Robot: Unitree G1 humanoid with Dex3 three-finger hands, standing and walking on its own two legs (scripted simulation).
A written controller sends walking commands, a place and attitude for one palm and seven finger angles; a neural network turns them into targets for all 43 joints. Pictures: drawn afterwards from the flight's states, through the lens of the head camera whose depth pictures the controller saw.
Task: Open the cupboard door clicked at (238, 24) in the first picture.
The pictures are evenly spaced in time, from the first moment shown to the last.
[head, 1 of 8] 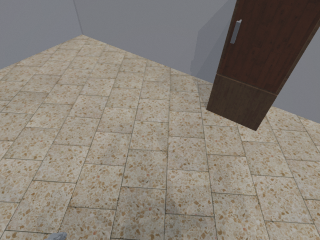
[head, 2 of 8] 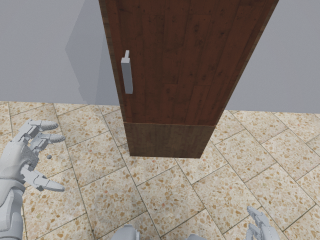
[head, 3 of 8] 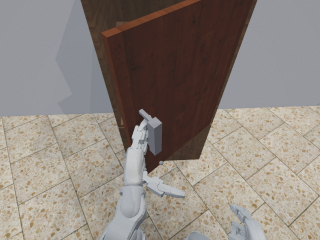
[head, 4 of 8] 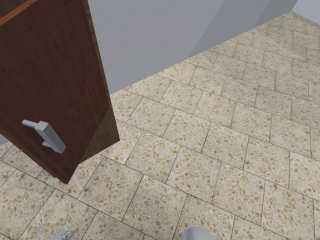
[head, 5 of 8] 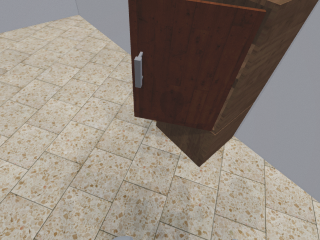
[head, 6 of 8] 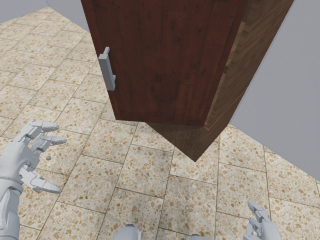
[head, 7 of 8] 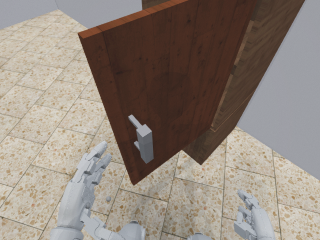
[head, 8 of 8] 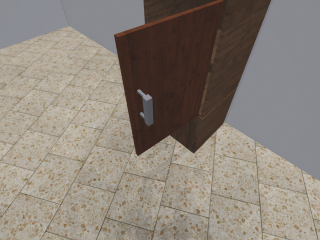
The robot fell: no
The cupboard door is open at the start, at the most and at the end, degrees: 0 83 83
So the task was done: yes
